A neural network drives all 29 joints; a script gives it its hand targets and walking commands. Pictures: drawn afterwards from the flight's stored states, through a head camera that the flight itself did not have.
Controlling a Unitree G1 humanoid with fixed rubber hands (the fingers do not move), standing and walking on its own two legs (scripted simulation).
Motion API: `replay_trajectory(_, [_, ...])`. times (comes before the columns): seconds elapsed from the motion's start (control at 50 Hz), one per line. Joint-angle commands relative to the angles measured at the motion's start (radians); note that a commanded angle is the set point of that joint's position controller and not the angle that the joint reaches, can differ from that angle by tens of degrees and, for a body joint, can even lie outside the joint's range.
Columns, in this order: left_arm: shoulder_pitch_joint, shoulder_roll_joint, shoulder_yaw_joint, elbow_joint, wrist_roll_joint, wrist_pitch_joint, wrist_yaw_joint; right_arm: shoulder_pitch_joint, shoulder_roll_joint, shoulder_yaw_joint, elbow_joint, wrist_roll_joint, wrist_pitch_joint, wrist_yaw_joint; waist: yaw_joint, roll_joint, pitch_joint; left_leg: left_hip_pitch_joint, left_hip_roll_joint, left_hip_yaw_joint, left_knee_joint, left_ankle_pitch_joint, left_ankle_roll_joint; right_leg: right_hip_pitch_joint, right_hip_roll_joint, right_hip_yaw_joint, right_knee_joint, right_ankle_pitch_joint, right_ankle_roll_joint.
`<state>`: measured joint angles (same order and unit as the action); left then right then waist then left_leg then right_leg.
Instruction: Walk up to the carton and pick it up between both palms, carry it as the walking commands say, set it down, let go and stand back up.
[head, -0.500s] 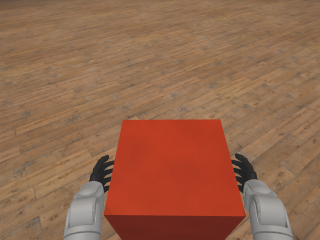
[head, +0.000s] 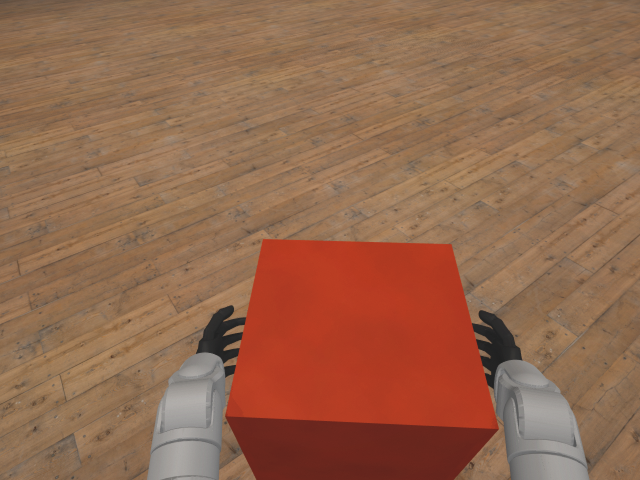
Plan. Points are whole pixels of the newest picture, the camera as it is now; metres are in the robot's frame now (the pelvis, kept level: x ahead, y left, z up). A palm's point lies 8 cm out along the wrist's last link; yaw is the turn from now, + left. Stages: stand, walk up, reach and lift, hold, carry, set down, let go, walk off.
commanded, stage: set down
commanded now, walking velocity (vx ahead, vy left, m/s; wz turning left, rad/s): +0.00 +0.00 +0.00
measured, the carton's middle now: (352, 366) +0.31 -0.06 -0.07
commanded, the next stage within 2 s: none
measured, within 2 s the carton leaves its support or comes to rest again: neither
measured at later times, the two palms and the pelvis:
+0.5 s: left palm (222, 375) +0.33 +0.13 -0.06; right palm (472, 371) +0.27 -0.23 -0.05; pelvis -0.01 +0.00 -0.02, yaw +2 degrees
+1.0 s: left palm (237, 379) +0.36 +0.12 -0.14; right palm (459, 378) +0.30 -0.24 -0.13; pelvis -0.04 -0.01 -0.08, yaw +1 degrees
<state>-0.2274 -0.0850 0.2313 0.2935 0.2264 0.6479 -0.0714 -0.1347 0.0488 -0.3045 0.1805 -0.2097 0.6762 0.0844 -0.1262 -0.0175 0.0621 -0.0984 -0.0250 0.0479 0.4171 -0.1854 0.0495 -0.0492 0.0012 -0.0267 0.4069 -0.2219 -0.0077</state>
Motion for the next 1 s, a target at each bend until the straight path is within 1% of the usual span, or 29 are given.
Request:
replay_trajectory(0.0, [-0.581, -0.772, -0.461, 0.007, -0.170, -0.083, -0.188, -0.642, 0.730, 0.510, 0.006, 0.169, -0.071, 0.200, 0.031, -0.012, -0.185, 0.120, -0.014, -0.151, -0.045, -0.133, -0.008, -0.210, 0.033, 0.083, -0.080, -0.083, -0.035])
replay_trajectory(0.06, [-0.637, -0.809, -0.403, 0.121, -0.140, -0.116, -0.215, -0.701, 0.777, 0.451, 0.109, 0.129, -0.103, 0.211, 0.030, -0.008, -0.205, 0.105, -0.016, -0.140, -0.026, -0.128, -0.008, -0.239, 0.032, 0.084, -0.066, -0.078, -0.036])
replay_trajectory(0.1, [-0.647, -0.818, -0.364, 0.182, -0.117, -0.139, -0.230, -0.704, 0.793, 0.405, 0.163, 0.099, -0.122, 0.213, 0.018, -0.004, -0.207, 0.080, -0.017, -0.139, -0.013, -0.110, -0.007, -0.256, 0.034, 0.084, -0.058, -0.059, -0.037])
replay_trajectory(0.14, [-0.647, -0.814, -0.332, 0.225, -0.097, -0.160, -0.236, -0.699, 0.797, 0.367, 0.192, 0.076, -0.139, 0.211, 0.004, -0.001, -0.217, 0.049, -0.019, -0.143, 0.001, -0.083, -0.004, -0.264, 0.036, 0.082, -0.047, -0.030, -0.037])
replay_trajectory(0.2, [-0.634, -0.803, -0.309, 0.263, -0.080, -0.198, -0.234, -0.689, 0.790, 0.331, 0.207, 0.057, -0.172, 0.211, -0.011, 0.002, -0.262, 0.003, -0.025, -0.155, 0.030, -0.017, 0.001, -0.268, 0.043, 0.077, -0.013, 0.038, -0.034])
replay_trajectory(0.26, [-0.623, -0.798, -0.315, 0.272, -0.080, -0.244, -0.222, -0.685, 0.776, 0.323, 0.203, 0.055, -0.218, 0.216, -0.015, 0.008, -0.337, -0.036, -0.032, -0.170, 0.072, 0.073, 0.002, -0.298, 0.051, 0.073, 0.042, 0.115, -0.034])
replay_trajectory(0.36, [-0.626, -0.805, -0.374, 0.236, -0.110, -0.313, -0.193, -0.684, 0.755, 0.354, 0.188, 0.079, -0.297, 0.234, -0.017, 0.033, -0.510, -0.062, -0.040, -0.192, 0.160, 0.242, -0.008, -0.399, 0.061, 0.069, 0.147, 0.211, -0.035])
replay_trajectory(0.42, [-0.639, -0.809, -0.410, 0.215, -0.129, -0.341, -0.178, -0.676, 0.743, 0.365, 0.194, 0.090, -0.327, 0.242, -0.031, 0.048, -0.594, -0.080, -0.043, -0.201, 0.213, 0.311, -0.012, -0.470, 0.064, 0.070, 0.203, 0.233, -0.035])
replay_trajectory(0.48, [-0.652, -0.812, -0.433, 0.210, -0.139, -0.360, -0.169, -0.671, 0.741, 0.367, 0.206, 0.097, -0.345, 0.247, -0.042, 0.060, -0.649, -0.114, -0.046, -0.207, 0.258, 0.334, -0.012, -0.537, 0.066, 0.071, 0.252, 0.230, -0.034])
replay_trajectory(0.56, [-0.666, -0.809, -0.430, 0.225, -0.136, -0.372, -0.163, -0.695, 0.749, 0.371, 0.219, 0.105, -0.355, 0.254, -0.035, 0.065, -0.691, -0.192, -0.054, -0.204, 0.304, 0.301, -0.007, -0.602, 0.065, 0.074, 0.306, 0.215, -0.031])
replay_trajectory(0.66, [-0.721, -0.792, -0.382, 0.270, -0.116, -0.372, -0.172, -0.777, 0.769, 0.367, 0.241, 0.109, -0.352, 0.260, -0.006, 0.048, -0.699, -0.338, -0.069, -0.182, 0.343, 0.155, 0.003, -0.648, 0.061, 0.082, 0.347, 0.160, -0.024])
replay_trajectory(0.72, [-0.768, -0.789, -0.348, 0.300, -0.105, -0.366, -0.187, -0.827, 0.784, 0.352, 0.264, 0.104, -0.344, 0.263, 0.003, 0.037, -0.704, -0.413, -0.075, -0.169, 0.369, 0.069, 0.007, -0.681, 0.060, 0.086, 0.366, 0.112, -0.021])
replay_trajectory(0.78, [-0.816, -0.791, -0.323, 0.323, -0.098, -0.358, -0.205, -0.866, 0.796, 0.326, 0.290, 0.093, -0.335, 0.264, -0.003, 0.033, -0.712, -0.478, -0.078, -0.161, 0.399, 0.008, 0.009, -0.720, 0.060, 0.089, 0.388, 0.072, -0.020])
replay_trajectory(0.84, [-0.856, -0.799, -0.313, 0.334, -0.099, -0.348, -0.222, -0.895, 0.800, 0.303, 0.308, 0.086, -0.327, 0.265, -0.017, 0.039, -0.738, -0.531, -0.081, -0.156, 0.437, -0.014, 0.007, -0.764, 0.063, 0.088, 0.420, 0.053, -0.022])
replay_trajectory(0.92, [-0.895, -0.812, -0.317, 0.331, -0.108, -0.338, -0.231, -0.928, 0.797, 0.289, 0.314, 0.087, -0.320, 0.269, -0.032, 0.055, -0.795, -0.582, -0.085, -0.151, 0.493, 0.000, 0.000, -0.829, 0.069, 0.082, 0.476, 0.058, -0.024])
replay_trajectory(0.98, [-0.920, -0.821, -0.329, 0.318, -0.118, -0.335, -0.228, -0.955, 0.795, 0.295, 0.307, 0.099, -0.319, 0.274, -0.034, 0.065, -0.852, -0.612, -0.089, -0.147, 0.539, 0.027, -0.004, -0.878, 0.075, 0.075, 0.522, 0.074, -0.024])
